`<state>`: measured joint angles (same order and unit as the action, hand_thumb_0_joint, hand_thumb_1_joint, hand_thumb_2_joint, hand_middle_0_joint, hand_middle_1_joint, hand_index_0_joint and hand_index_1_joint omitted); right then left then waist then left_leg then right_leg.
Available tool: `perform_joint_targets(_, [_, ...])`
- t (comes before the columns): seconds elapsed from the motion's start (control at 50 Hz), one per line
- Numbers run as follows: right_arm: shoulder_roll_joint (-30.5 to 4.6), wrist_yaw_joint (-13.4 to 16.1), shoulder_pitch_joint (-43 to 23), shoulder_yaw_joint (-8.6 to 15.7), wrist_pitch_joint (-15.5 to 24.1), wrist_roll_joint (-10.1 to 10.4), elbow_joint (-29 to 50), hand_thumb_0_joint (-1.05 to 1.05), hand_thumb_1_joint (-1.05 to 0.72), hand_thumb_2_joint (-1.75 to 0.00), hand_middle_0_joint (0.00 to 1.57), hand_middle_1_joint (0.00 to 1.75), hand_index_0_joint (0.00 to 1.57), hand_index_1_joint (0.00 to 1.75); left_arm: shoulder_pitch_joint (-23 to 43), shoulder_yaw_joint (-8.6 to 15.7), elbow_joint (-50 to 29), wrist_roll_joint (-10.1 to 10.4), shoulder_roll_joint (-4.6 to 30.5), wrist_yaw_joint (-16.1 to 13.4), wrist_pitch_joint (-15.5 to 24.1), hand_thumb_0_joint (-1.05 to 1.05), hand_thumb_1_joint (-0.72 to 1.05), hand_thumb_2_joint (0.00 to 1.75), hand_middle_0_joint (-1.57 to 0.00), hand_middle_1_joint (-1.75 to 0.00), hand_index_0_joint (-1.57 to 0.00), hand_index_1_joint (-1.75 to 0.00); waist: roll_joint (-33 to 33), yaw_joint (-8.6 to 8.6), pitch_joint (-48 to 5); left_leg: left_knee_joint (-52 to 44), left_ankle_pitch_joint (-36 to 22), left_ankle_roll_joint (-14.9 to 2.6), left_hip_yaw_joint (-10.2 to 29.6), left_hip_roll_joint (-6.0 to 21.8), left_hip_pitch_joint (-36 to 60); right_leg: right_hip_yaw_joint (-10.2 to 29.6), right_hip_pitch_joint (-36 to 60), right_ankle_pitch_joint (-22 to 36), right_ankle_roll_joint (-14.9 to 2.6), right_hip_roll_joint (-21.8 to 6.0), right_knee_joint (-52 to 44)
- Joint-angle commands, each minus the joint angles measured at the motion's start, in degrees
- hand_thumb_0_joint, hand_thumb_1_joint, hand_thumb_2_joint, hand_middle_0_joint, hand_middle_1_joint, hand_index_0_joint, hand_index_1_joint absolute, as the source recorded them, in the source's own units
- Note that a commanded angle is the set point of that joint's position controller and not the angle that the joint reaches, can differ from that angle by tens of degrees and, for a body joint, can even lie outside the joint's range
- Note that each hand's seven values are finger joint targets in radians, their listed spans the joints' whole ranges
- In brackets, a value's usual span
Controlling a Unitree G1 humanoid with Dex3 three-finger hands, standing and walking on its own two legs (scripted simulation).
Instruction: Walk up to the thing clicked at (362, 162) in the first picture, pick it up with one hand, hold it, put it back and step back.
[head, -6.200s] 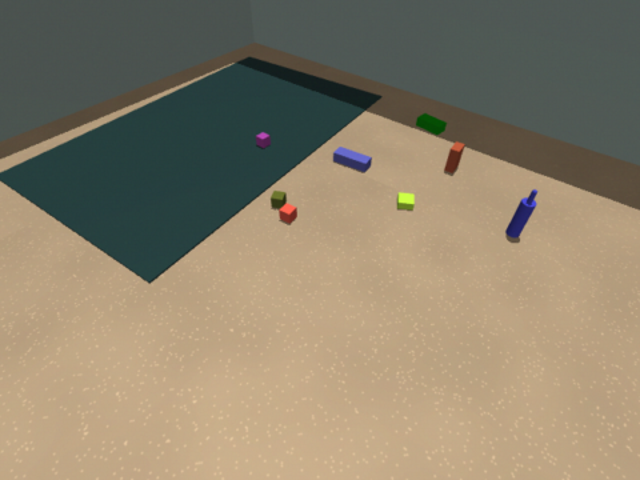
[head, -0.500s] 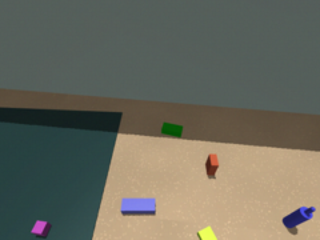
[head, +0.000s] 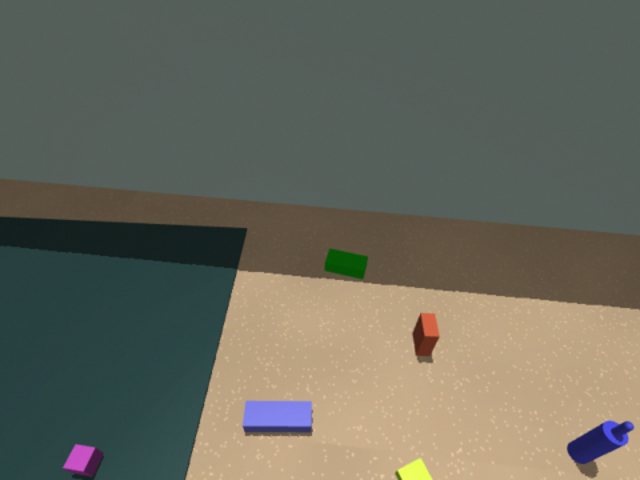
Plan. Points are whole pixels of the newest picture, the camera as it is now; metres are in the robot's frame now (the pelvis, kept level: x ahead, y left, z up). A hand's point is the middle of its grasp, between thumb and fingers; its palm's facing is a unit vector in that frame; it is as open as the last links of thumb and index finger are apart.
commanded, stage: walk up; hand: left
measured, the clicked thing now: (278, 416) +0.47 +0.13 -0.75
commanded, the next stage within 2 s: stand in 0.32 s
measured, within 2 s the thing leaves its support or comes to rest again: neither
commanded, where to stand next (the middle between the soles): +0.08 -0.03 m, yaw +0 degrees
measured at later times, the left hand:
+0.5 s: hand out of the picture +0.09 +0.25 -0.15, palm faces -0.01 -0.94 -0.33, open 7.3 cm
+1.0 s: hand out of the picture +0.07 +0.26 -0.15, palm faces -0.01 -0.94 -0.34, open 7.4 cm
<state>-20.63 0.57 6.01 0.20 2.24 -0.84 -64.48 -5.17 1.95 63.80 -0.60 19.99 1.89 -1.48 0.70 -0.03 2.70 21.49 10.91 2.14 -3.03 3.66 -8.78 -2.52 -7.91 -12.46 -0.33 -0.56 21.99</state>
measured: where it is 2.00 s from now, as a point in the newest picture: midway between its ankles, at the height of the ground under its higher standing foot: outside the picture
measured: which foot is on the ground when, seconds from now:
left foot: down 0.00-1.00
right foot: down 0.00-1.00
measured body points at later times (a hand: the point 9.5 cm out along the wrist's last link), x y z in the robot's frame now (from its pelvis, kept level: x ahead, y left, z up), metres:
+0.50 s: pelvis +0.00 +0.00 +0.00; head +0.01 +0.00 +0.45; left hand +0.10 +0.30 -0.13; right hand +0.08 -0.30 -0.13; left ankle +0.01 +0.14 -0.75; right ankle -0.01 -0.11 -0.75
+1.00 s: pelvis +0.00 +0.01 +0.00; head +0.01 +0.01 +0.45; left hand +0.07 +0.31 -0.13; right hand +0.08 -0.29 -0.13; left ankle +0.01 +0.14 -0.75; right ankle -0.01 -0.11 -0.75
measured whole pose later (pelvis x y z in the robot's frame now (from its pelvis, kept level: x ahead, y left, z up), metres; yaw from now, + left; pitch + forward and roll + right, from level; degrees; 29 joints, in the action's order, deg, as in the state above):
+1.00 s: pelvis +0.00 +0.01 +0.00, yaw +1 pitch -1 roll +0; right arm -20.1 -0.9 4.9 -0.2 0.7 -0.7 -66.4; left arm -5.9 0.1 66.4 -0.2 19.9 0.3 0.7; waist -0.3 0.1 2.3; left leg 17.6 9.1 1.7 -2.7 2.9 -7.0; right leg -2.9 -5.5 -10.4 0.4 -1.1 17.4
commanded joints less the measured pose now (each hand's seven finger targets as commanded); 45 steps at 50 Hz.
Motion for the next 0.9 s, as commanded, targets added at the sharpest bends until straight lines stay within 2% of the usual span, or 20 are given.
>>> perform_joint_targets(0.0, [-12.7, 1.13, -1.92, 2.25, 1.02, 0.02, 3.44, 0.0, -0.9, -0.9, 0.2, 0.3, 0.2, 0.3, 2.87, 2.5, -3.93, -0.26, 12.3, -0.8, 1.46, 0.0, 0.9, 0.9, -0.2, -0.3, -0.2, -0.3, -0.73, 0.05, -5.6, -2.93, -8.29, -3.38, 4.11, 4.52, 1.47, 5.99, 1.83, 8.52, -1.33, -6.61, -4.18])
perform_joint_targets(0.16, [-12.83, 1.2, -0.9, 2.45, 0.81, -0.03, 3.27, 0.0, -0.9, -0.9, 0.2, 0.3, 0.2, 0.3, 3.1, 2.66, -4.23, -0.36, 12.15, -0.86, 1.27, 0.0, 0.9, 0.9, -0.2, -0.3, -0.2, -0.3, 0.2, 0.5, -4.38, -3.01, -6.64, -3.48, 4.14, 4.42, 0.74, 6.09, 1.28, 6.99, -1.35, -6.26, -4.74])
perform_joint_targets(0.26, [-12.72, 1.21, -1.33, 2.34, 0.92, -0.06, 3.42, 0.0, -0.9, -0.9, 0.2, 0.3, 0.2, 0.3, 2.1, 2.6, -4.23, -0.19, 11.88, -0.88, 1.23, 0.0, 0.9, 0.9, -0.2, -0.3, -0.2, -0.3, -0.87, -0.08, -4.66, -3.48, -7.6, -3.37, 4.36, 4.62, 1.36, 5.9, 1.6, 7.76, -1.28, -6.08, -4.51])
perform_joint_targets(0.28, [-12.59, 1.24, -1.12, 2.35, 0.89, 0.04, 3.38, 0.0, -0.9, -0.9, 0.2, 0.3, 0.2, 0.3, 2.29, 2.68, -4.08, -0.18, 12.07, -0.86, 1.24, 0.0, 0.9, 0.9, -0.2, -0.3, -0.2, -0.3, -0.42, -0.05, -4.47, -3.24, -7.98, -3.33, 4.34, 4.36, 1.41, 6.05, 1.53, 8.21, -1.29, -6.09, -4.43])
perform_joint_targets(0.3, [-11.89, 0.65, -4.58, 1.69, 0.35, 0.06, 3.41, 0.0, -0.9, -0.9, 0.2, 0.3, 0.2, 0.3, 2.97, 1.55, -3.53, 0.37, 10.88, -1.31, 2.21, 0.0, 0.9, 0.9, -0.2, -0.3, -0.2, -0.3, -4.1, -0.69, -4.25, -3.56, -9.96, -2.77, 4.85, 4.93, 1.1, 6.68, 2.18, 11.18, -0.94, -7.66, -5.99])
perform_joint_targets(0.32, [-11.06, 0.51, -4.0, 1.59, 0.14, 0.2, 3.5, 0.0, -0.9, -0.9, 0.2, 0.3, 0.2, 0.3, 2.9, 1.71, -3.3, 0.3, 11.89, -1.56, 2.59, 0.0, 0.9, 0.9, -0.2, -0.3, -0.2, -0.3, -2.42, -0.08, -5.12, -3.66, -11.37, -2.58, 5.01, 5.18, 2.28, 6.75, 2.94, 13.31, -0.94, -7.91, -5.8])
perform_joint_targets(0.38, [-11.19, 0.25, -3.36, 1.33, -0.15, 0.34, 2.92, 0.0, -0.9, -0.9, 0.2, 0.3, 0.2, 0.3, 3.17, 1.53, -2.47, 0.32, 12.25, -1.89, 3.0, 0.0, 0.9, 0.9, -0.2, -0.3, -0.2, -0.3, -1.37, 0.24, -5.31, -4.11, -11.21, -2.53, 5.01, 5.26, 3.47, 6.52, 3.25, 14.37, -0.65, -7.94, -6.07])
perform_joint_targets(0.48, [-11.84, -0.07, -3.31, 1.54, -0.46, 0.25, 2.01, 0.0, -0.9, -0.9, 0.2, 0.3, 0.2, 0.3, 3.03, 1.12, -1.42, 0.3, 12.2, -2.04, 3.09, 0.0, 0.9, 0.9, -0.2, -0.3, -0.2, -0.3, 0.07, 0.21, -5.08, -5.7, -7.95, -2.43, 5.29, 5.19, 4.19, 5.98, 2.56, 10.28, -0.54, -7.61, -7.17])
perform_joint_targets(0.56, [-11.84, -0.23, -3.72, 1.57, -0.33, 0.17, 1.78, 0.0, -0.9, -0.9, 0.2, 0.3, 0.2, 0.3, 3.35, 0.89, -1.23, 0.49, 12.19, -2.17, 3.31, 0.0, 0.9, 0.9, -0.2, -0.3, -0.2, -0.3, -0.04, 0.16, -5.06, -5.82, -10.01, -2.31, 5.44, 5.38, 5.13, 5.88, 2.05, 10.84, -0.43, -7.67, -7.23])
perform_joint_targets(0.68, [-11.63, -0.41, -4.16, 1.74, -0.49, 0.11, 1.65, 0.0, -0.9, -0.9, 0.2, 0.3, 0.2, 0.3, 3.47, 0.63, -1.09, 0.37, 12.27, -2.39, 3.4, 0.0, 0.9, 0.9, -0.2, -0.3, -0.2, -0.3, 0.06, 0.27, -4.43, -6.37, -7.06, -2.41, 5.61, 5.05, 3.74, 5.54, 1.8, 7.64, -0.23, -7.57, -8.13])
perform_joint_targets(0.88, [-11.31, -0.51, -4.01, 1.55, -0.43, 0.16, 1.4, 0.0, -0.9, -0.9, 0.2, 0.3, 0.2, 0.3, 2.39, 0.41, -0.72, 0.23, 12.37, -2.35, 3.52, 0.0, 0.9, 0.9, -0.2, -0.3, -0.2, -0.3, -1.34, 0.2, -4.53, -6.55, -7.17, -2.55, 5.79, 5.08, 3.36, 5.74, 2.14, 8.43, -0.16, -7.96, -8.28])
